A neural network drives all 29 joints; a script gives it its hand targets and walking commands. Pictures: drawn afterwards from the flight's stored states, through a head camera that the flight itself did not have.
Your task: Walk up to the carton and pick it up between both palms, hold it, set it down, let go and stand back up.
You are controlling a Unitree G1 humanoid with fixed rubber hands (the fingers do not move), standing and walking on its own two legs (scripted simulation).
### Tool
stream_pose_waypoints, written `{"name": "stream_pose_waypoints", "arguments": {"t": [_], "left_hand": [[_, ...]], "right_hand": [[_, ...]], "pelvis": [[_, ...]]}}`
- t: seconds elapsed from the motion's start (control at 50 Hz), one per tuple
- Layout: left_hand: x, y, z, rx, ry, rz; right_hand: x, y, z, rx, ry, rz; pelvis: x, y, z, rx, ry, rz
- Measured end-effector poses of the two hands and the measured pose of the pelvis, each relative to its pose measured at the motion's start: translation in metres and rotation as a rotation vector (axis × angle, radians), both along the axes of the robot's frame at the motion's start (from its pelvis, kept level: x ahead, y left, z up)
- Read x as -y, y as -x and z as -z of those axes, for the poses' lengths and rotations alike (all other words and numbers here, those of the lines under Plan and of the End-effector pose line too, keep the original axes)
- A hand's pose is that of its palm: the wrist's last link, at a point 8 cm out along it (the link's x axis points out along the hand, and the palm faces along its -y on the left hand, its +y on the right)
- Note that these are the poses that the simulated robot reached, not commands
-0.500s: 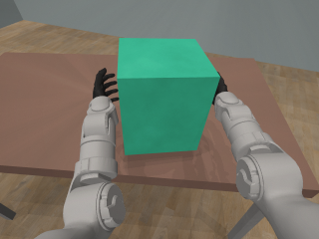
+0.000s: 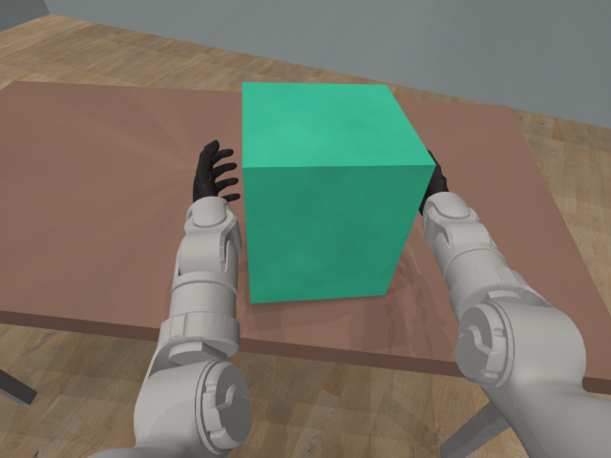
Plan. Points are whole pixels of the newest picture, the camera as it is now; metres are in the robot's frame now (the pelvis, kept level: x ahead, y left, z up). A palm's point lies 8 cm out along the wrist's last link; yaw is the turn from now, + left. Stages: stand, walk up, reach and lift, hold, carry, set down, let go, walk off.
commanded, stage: set down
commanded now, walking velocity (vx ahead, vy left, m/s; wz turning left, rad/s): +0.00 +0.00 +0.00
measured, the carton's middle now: (317, 194) +0.46 +0.05 +0.10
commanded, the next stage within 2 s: none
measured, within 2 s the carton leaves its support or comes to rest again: rests again in 0.12 s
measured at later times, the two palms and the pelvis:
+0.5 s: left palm (209, 215) +0.38 +0.18 +0.13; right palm (428, 198) +0.45 -0.11 +0.12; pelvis +0.00 +0.01 +0.00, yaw +0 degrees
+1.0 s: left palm (210, 215) +0.38 +0.18 +0.13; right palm (428, 199) +0.45 -0.11 +0.12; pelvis +0.00 +0.00 +0.00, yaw +0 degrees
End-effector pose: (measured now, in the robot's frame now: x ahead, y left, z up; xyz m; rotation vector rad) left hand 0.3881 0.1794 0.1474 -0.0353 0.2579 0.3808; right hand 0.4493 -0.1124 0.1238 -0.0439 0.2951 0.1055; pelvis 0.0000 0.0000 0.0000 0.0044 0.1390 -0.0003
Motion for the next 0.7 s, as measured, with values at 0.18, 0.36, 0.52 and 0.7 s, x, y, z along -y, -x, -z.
{"name": "stream_pose_waypoints", "arguments": {"t": [0.18,0.36,0.52,0.7], "left_hand": [[-0.004,0.003,0.009,-0.008,-0.019,-0.005],[-0.004,0.01,0.015,-0.014,-0.027,-0.016],[-0.002,0.01,0.014,-0.008,-0.029,-0.019],[-0.003,0.005,0.015,-0.012,-0.026,-0.013]], "right_hand": [[-0.005,-0.003,0.001,0.009,-0.002,-0.005],[-0.006,-0.002,0.002,0.018,-0.01,-0.007],[-0.003,-0.002,0.004,0.029,-0.019,-0.022],[-0.002,-0.005,0.005,0.036,-0.038,-0.041]], "pelvis": [[-0.01,-0.004,0.0,-0.014,0.01,0.005],[-0.011,-0.005,0.0,-0.004,0.014,-0.001],[-0.005,-0.004,0.0,0.001,0.011,-0.009],[0.002,0.001,0.0,-0.005,-0.001,-0.012]]}}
